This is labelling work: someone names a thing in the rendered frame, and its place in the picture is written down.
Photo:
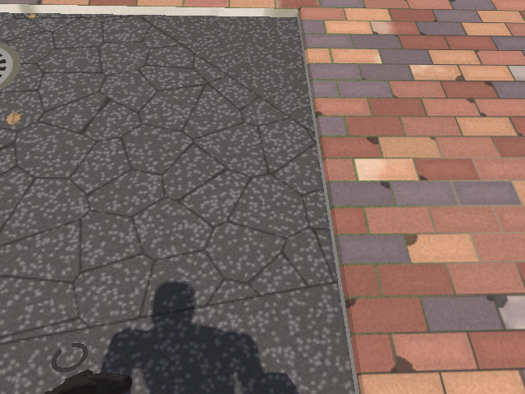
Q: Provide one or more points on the robot left hand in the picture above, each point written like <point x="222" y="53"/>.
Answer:
<point x="87" y="382"/>

